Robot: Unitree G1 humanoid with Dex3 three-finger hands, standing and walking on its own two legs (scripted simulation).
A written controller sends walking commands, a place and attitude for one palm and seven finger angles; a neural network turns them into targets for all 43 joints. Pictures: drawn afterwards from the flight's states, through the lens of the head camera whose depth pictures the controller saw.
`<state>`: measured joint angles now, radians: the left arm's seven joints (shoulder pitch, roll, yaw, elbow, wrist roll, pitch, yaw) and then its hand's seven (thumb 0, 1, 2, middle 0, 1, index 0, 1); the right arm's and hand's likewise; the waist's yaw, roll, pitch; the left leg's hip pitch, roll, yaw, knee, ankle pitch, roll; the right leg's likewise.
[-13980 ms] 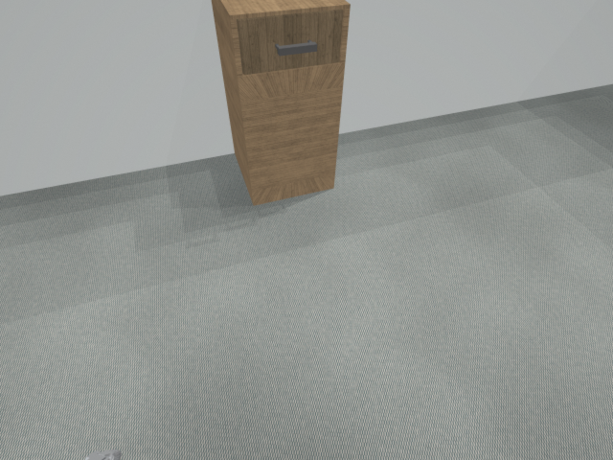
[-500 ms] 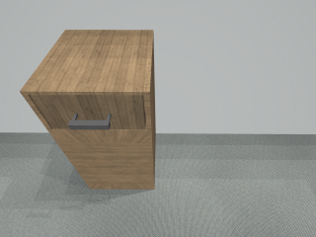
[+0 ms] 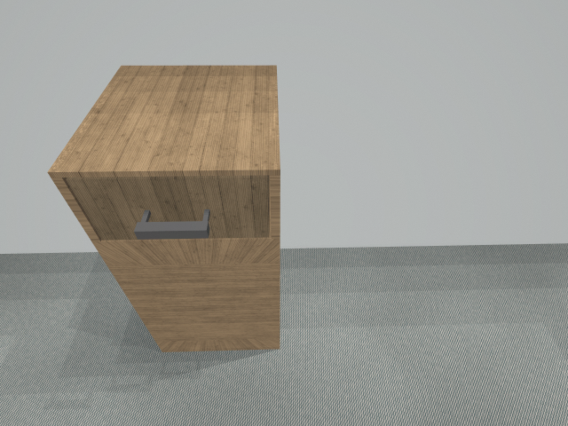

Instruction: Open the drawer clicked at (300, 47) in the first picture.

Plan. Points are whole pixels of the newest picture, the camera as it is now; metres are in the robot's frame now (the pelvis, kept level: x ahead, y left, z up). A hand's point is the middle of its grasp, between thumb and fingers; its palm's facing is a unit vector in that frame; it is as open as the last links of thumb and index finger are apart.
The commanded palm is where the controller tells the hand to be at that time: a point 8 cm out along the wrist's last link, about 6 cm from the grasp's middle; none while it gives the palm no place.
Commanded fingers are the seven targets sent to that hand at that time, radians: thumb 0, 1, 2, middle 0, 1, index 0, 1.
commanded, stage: raise the hand with hooked fingers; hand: left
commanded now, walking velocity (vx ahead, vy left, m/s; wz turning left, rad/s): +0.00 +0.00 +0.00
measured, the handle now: (175, 222) +0.49 +0.25 -0.04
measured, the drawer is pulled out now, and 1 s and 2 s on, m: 0.00 0.00 0.00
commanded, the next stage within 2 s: move the hooked fingers above the handle in 1.96 s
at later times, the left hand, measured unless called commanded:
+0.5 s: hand out of the picture +0.14 +0.20 -0.08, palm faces -0.04 -0.15 -0.99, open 8.7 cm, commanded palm +0.14 +0.22 -0.01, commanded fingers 0.00 0.36 0.67 -0.24 -0.64 -0.24 -0.64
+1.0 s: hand (144, 350) +0.22 +0.21 +0.00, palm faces +0.01 -0.10 -0.99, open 11.6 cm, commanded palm +0.21 +0.21 +0.06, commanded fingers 0.00 -0.22 0.42 -0.28 -1.02 -0.28 -1.02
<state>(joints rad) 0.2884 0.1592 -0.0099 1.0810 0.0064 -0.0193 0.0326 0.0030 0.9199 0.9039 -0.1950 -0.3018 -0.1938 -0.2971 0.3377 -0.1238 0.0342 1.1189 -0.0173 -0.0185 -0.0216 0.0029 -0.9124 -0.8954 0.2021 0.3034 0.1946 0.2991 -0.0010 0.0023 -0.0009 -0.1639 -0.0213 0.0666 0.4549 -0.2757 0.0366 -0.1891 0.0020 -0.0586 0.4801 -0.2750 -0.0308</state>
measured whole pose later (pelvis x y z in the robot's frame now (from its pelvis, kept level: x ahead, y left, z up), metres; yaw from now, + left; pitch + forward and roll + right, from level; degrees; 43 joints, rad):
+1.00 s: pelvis -0.01 -0.02 -0.02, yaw -1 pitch +6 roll +2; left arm 0.28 0.36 -0.06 0.04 1.01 0.01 0.35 0.00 0.00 0.52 -0.28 -0.88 -0.28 -0.88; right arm 0.18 -0.25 -0.02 0.63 -0.04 0.10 0.00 0.01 -0.90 -0.90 0.21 0.30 0.20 0.30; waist 0.07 0.05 -0.06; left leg -0.40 0.00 0.08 0.63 -0.34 0.01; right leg -0.44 0.02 -0.04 0.68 -0.34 -0.06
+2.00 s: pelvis -0.01 +0.01 +0.00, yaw +0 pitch +3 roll +0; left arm -0.08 0.45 -0.08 0.13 0.94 0.03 0.14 0.00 -0.49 0.31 -0.32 -1.20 -0.32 -1.20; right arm 0.16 -0.26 -0.02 0.64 0.03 0.11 0.00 0.01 -0.91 -0.90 0.20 0.30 0.19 0.30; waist 0.08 0.07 -0.03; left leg -0.24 -0.03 0.07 0.44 -0.25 0.05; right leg -0.27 -0.01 -0.05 0.47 -0.25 -0.02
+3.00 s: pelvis +0.00 +0.00 -0.01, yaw -1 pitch +8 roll +1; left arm -0.41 0.45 -0.07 0.60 0.99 -0.04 0.18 0.00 -0.49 0.31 -0.32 -1.20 -0.32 -1.20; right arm 0.23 -0.26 -0.04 0.64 0.04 0.11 -0.02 0.01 -0.91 -0.90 0.20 0.30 0.20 0.30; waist 0.01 0.05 -0.08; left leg -0.39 -0.01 0.07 0.53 -0.29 0.04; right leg -0.42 0.01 -0.05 0.56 -0.29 -0.04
